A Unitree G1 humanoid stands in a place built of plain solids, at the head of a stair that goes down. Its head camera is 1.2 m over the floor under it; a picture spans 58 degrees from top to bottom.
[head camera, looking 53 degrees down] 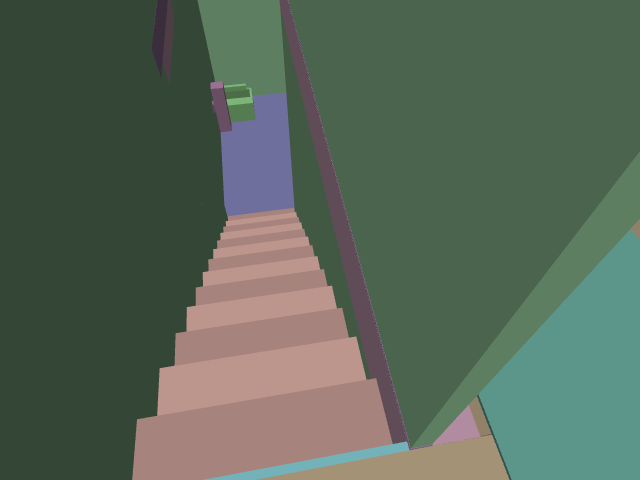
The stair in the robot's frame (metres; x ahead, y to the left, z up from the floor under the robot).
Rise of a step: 0.20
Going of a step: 0.24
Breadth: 0.76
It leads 10 degrees to the left of straight ahead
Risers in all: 14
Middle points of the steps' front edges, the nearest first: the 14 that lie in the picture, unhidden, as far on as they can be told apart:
0.19 0.15 0.00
0.43 0.19 -0.20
0.66 0.23 -0.39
0.90 0.27 -0.59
1.13 0.31 -0.79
1.36 0.35 -0.98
1.60 0.39 -1.18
1.83 0.43 -1.38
2.07 0.47 -1.58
2.30 0.51 -1.77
2.54 0.55 -1.97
2.77 0.59 -2.17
3.00 0.63 -2.36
3.24 0.67 -2.56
